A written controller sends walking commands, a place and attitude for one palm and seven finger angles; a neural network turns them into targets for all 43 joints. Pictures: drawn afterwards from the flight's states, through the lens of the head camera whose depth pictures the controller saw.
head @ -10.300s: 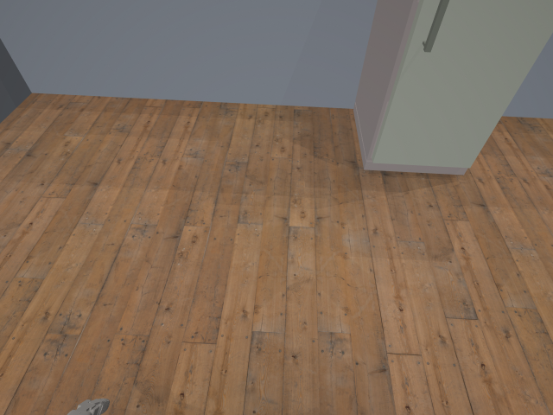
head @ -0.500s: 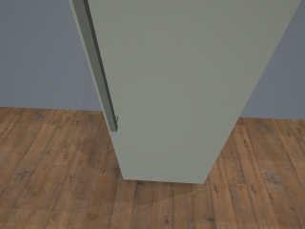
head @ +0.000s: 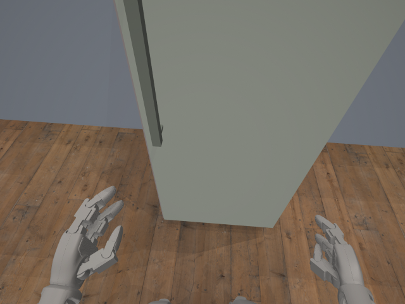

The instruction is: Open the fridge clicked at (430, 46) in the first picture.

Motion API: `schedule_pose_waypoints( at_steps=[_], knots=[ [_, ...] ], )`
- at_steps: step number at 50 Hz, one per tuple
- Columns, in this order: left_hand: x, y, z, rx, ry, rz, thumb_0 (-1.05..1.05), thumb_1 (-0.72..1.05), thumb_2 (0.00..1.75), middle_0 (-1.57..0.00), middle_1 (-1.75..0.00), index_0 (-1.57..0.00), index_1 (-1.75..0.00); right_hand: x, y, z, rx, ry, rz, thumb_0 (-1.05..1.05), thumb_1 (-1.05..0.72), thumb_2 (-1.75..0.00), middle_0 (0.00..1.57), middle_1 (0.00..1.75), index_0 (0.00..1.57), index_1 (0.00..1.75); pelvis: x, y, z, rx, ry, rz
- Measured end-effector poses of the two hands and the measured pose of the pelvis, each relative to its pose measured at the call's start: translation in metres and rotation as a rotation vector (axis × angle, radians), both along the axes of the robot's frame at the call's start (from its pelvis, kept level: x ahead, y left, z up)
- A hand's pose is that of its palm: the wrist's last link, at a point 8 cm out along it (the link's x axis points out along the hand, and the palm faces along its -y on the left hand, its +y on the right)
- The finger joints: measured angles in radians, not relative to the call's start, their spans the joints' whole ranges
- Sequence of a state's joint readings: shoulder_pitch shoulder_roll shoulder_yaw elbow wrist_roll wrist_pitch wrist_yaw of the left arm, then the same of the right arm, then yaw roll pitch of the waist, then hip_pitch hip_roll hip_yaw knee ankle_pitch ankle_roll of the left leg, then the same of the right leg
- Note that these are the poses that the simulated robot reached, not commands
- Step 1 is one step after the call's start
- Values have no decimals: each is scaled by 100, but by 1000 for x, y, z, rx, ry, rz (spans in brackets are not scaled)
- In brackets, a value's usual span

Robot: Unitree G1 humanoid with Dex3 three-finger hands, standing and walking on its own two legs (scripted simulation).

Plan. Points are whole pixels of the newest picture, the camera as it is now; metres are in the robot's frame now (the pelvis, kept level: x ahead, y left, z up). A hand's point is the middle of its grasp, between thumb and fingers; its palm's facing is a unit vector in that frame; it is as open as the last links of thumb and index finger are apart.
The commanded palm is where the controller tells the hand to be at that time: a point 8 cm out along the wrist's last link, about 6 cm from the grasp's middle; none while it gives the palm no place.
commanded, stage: raise the hand to about handle height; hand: left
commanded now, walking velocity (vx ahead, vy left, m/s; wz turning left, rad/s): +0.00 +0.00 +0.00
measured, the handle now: (146, 59) +0.52 +0.15 +0.21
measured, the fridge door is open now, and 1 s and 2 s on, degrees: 0 0 0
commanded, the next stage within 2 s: move the hooked fingers beside the handle in 1.76 s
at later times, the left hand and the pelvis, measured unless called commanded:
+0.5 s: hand (69, 235) +0.22 +0.24 +0.06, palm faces +0.03 -1.00 -0.05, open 11.1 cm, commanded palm +0.19 +0.29 +0.07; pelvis +0.00 +0.04 +0.00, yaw +1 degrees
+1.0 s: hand (36, 200) +0.25 +0.29 +0.11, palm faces +0.07 -1.00 -0.07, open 13.7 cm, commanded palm +0.23 +0.34 +0.12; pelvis +0.02 +0.03 +0.03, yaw +2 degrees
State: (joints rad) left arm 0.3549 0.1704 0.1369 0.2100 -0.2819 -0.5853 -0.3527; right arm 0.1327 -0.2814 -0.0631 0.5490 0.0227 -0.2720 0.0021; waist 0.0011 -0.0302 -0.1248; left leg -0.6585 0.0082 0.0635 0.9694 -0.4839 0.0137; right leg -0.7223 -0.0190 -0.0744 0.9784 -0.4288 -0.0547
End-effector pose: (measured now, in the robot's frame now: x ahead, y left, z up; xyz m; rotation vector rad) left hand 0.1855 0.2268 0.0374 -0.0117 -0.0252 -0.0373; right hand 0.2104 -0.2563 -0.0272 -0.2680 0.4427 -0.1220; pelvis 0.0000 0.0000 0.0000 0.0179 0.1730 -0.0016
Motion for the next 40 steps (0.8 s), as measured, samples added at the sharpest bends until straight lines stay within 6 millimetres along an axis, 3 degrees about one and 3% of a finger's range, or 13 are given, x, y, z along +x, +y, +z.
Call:
schedule_pose_waypoints(
  at_steps=[4,7,12,17,22,27,33,40],
  knots=[
    [-31,15,-29,-44,133,73,1,61,77,-23,-49,-22,-49,22,17,4,-30,-46,47,2,-91,-90,20,30,20,30,-1,6,-13,-19,14,18],
    [-42,27,-23,-12,124,138,2,54,74,-23,-54,-22,-53,25,38,-3,-36,-24,93,1,-91,-90,20,30,20,30,-2,10,-16,-41,17,37],
    [-26,36,4,45,6,90,2,43,69,-24,-61,-23,-61,6,73,-30,10,83,142,1,-91,-90,20,30,20,30,-5,18,-17,-70,22,60],
    [1,44,10,48,70,14,1,31,64,-25,-69,-24,-68,-28,92,-48,84,199,95,2,-90,-90,21,30,21,30,-5,26,-10,-73,24,51],
    [10,60,21,47,110,49,1,19,59,-26,-76,-25,-76,-55,89,-48,96,252,26,2,-90,-90,21,30,21,31,0,34,0,-67,17,35],
    [13,73,32,64,72,76,1,8,55,-26,-84,-26,-83,-63,73,-41,45,262,0,2,-90,-90,21,30,21,31,4,40,5,-68,10,33],
    [20,82,40,72,58,68,1,-6,49,-27,-93,-27,-92,-51,58,-27,-7,219,-14,2,-90,-90,21,30,21,30,8,43,9,-69,-4,36],
    [30,94,58,81,29,83,0,-23,41,-29,-103,-28,-103,-28,60,-9,-5,143,10,2,-90,-90,21,30,20,30,13,40,17,-68,-29,39]
  ],
)
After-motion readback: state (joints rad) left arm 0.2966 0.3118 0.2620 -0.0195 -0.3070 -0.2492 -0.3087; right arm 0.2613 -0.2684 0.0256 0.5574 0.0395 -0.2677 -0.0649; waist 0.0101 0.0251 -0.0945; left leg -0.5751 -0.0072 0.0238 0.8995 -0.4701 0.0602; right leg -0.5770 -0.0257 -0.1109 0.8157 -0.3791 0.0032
